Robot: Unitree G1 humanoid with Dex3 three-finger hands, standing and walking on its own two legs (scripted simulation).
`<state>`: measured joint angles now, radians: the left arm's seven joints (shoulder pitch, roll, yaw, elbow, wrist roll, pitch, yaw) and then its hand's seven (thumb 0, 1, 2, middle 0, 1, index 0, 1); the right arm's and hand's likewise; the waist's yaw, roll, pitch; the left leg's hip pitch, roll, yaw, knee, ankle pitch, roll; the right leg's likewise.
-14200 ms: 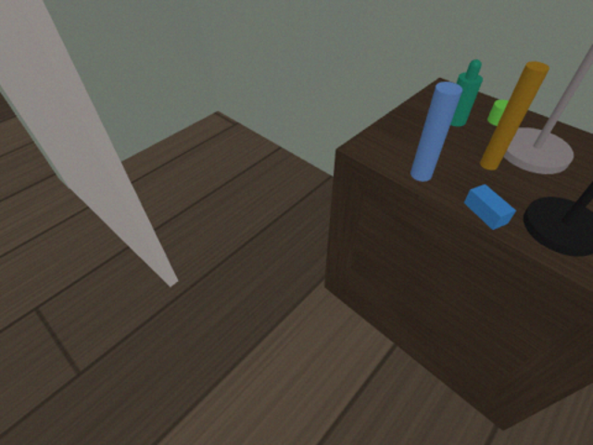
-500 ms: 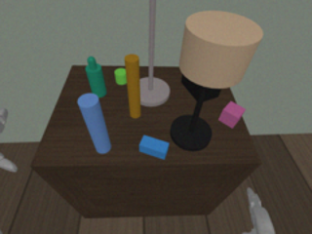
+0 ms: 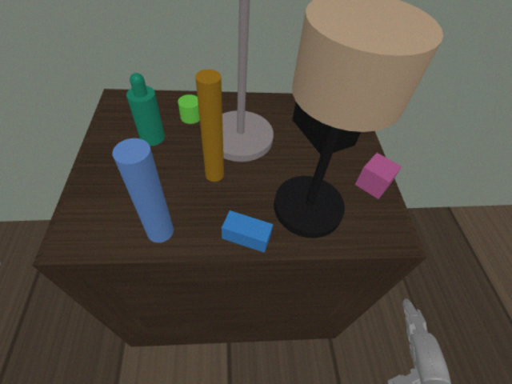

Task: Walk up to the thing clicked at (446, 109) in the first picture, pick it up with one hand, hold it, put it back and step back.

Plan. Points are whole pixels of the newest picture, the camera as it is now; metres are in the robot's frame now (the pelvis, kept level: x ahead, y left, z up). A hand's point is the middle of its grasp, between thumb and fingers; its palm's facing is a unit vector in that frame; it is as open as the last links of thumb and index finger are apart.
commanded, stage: go down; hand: left
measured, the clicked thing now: (148, 197) +0.42 +0.17 +0.04
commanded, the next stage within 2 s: approach in 1.06 s
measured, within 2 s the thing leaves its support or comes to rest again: neither
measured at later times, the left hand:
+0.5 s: hand out of the picture +0.36 +0.36 +0.11, palm faces +0.09 -1.00 +0.00, open 17.5 cm
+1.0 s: hand out of the picture +0.35 +0.35 +0.11, palm faces +0.09 -1.00 +0.01, open 17.5 cm
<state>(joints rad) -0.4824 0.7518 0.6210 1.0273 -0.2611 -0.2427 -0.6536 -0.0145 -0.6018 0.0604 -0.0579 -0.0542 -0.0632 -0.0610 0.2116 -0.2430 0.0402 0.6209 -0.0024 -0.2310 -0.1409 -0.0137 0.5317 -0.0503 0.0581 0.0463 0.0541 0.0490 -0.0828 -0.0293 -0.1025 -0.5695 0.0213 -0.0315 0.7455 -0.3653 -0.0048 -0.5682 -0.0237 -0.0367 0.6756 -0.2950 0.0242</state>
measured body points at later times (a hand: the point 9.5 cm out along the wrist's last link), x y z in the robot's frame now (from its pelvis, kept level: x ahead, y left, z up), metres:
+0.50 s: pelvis +0.01 +0.01 -0.01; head +0.05 +0.03 +0.44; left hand +0.34 +0.41 +0.11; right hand +0.16 -0.25 -0.06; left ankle +0.00 +0.12 -0.71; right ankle +0.02 -0.14 -0.71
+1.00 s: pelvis +0.00 +0.00 -0.01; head +0.04 +0.03 +0.44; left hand +0.34 +0.41 +0.11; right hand +0.16 -0.26 -0.07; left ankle +0.00 +0.12 -0.71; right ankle +0.02 -0.14 -0.71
